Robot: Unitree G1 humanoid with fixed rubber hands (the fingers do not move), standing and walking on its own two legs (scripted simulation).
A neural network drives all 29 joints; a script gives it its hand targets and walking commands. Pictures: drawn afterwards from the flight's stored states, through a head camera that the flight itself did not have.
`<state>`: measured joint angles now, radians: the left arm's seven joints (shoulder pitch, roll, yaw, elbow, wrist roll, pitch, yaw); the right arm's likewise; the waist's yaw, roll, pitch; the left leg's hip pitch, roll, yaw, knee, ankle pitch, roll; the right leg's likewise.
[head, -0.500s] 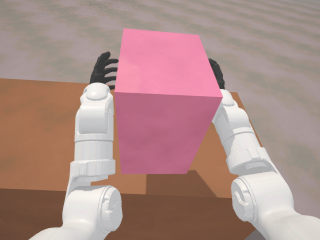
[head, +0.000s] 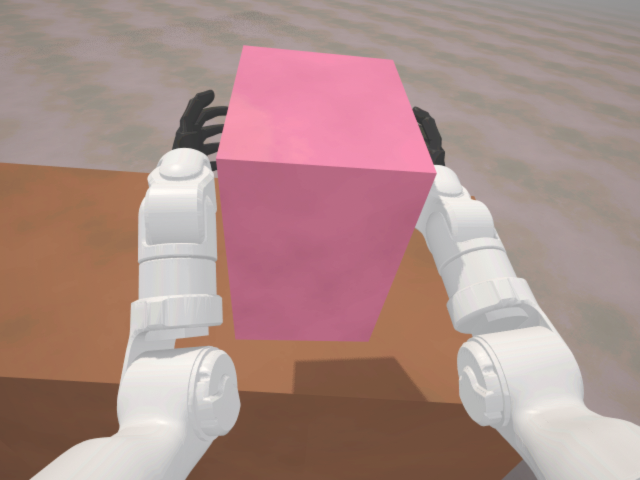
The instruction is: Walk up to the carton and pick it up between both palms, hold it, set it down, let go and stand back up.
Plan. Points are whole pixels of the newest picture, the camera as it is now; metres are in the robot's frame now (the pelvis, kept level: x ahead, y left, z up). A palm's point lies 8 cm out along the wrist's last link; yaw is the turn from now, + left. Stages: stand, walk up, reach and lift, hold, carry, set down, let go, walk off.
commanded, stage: reach and lift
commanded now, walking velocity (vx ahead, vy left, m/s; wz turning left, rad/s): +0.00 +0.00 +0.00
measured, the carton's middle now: (310, 205) +0.39 +0.00 +0.18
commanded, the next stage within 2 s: hold in 0.54 s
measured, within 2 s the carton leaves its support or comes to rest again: neither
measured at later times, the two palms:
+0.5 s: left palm (186, 148) +0.37 +0.13 +0.27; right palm (429, 155) +0.38 -0.14 +0.26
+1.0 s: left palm (177, 131) +0.37 +0.14 +0.29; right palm (432, 132) +0.38 -0.13 +0.29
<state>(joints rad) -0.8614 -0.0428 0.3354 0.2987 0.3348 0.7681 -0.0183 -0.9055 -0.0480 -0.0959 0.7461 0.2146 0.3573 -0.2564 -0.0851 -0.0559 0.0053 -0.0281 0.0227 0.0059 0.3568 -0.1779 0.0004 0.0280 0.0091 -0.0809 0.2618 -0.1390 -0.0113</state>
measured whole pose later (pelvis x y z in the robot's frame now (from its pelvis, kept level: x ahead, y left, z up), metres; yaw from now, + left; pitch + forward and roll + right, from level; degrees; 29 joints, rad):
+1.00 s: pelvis +0.00 -0.01 +0.00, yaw +1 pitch -8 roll -1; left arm -0.94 0.00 0.36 0.31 0.30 0.89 -0.03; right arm -1.03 -0.11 -0.03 0.74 0.33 0.53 -0.32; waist -0.08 -0.04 -0.06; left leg -0.05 0.03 -0.02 0.38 -0.19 -0.01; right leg 0.01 0.02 -0.07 0.28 -0.16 -0.02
